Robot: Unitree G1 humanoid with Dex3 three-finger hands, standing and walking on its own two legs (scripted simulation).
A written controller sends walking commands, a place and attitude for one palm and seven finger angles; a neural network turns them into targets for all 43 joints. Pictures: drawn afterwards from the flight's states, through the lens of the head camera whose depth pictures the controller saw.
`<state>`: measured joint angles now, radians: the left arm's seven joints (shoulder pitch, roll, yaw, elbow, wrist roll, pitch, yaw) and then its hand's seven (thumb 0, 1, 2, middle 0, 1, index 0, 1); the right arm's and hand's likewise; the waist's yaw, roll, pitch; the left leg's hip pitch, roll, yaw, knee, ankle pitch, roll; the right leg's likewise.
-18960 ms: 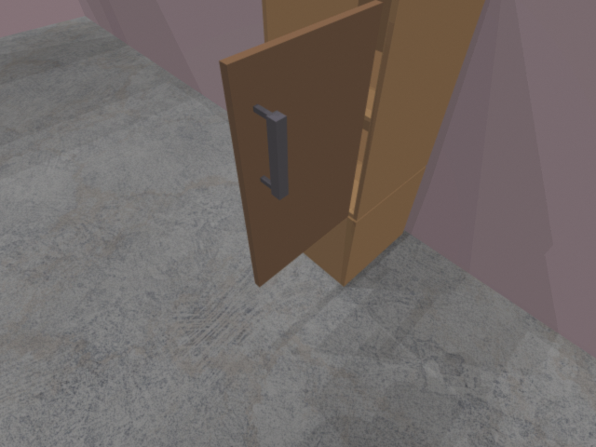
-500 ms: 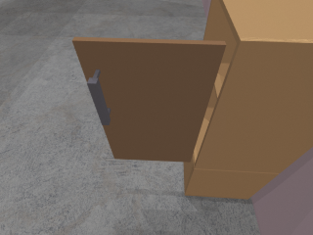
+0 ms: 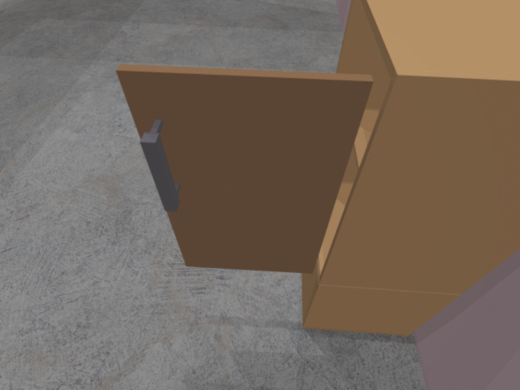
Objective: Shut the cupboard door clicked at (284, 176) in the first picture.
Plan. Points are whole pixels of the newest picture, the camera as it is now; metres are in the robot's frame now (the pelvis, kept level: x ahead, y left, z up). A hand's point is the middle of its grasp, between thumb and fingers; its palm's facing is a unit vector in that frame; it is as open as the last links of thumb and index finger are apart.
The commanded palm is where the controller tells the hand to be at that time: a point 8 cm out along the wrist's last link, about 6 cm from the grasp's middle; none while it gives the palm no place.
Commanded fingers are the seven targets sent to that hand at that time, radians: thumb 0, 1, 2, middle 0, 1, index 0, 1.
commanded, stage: raise the hand and make a fist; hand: left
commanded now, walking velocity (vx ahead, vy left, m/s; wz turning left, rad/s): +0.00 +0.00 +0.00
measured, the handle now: (165, 167) +0.45 +0.20 +0.08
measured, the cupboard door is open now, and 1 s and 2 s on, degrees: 91 91 91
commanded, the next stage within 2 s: bring the fist close to the handle in 1.90 s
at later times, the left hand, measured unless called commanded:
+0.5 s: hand out of the picture +0.10 +0.17 -0.03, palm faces +0.12 -0.99 -0.05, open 5.7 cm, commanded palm +0.11 +0.21 -0.02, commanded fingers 0.00 0.90 0.90 -0.68 -0.82 -0.68 -0.82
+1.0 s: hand (129, 365) +0.15 +0.18 +0.03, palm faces +0.02 -1.00 -0.04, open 3.5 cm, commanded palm +0.12 +0.23 +0.04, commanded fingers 0.00 0.90 0.90 -1.13 -1.32 -1.13 -1.32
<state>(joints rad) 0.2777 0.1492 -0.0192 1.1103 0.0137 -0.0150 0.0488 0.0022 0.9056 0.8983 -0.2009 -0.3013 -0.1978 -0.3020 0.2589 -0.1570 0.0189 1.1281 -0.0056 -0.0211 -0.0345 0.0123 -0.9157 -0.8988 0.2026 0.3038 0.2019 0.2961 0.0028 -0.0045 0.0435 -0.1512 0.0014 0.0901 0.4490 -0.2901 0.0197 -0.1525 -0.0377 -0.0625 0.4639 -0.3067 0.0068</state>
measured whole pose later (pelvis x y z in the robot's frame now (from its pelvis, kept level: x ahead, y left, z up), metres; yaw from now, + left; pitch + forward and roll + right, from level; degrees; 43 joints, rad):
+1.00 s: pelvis -0.05 -0.01 -0.05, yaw +3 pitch +8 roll -1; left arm 0.42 0.24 0.15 -0.13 -0.29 -0.29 -0.26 0.01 0.90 0.90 -0.96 -1.13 -0.96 -1.13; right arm 0.31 -0.27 0.00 0.56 0.04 -0.27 -0.07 0.02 -0.90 -0.90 0.21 0.30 0.20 0.30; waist 0.00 0.03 -0.08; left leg -0.64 0.01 0.00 0.93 -0.43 0.01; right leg -0.60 -0.02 -0.07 0.91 -0.44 -0.01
